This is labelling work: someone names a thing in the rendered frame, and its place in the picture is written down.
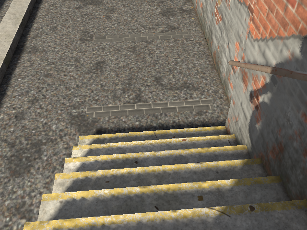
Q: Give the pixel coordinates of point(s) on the stairs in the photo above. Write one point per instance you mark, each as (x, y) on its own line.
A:
(195, 178)

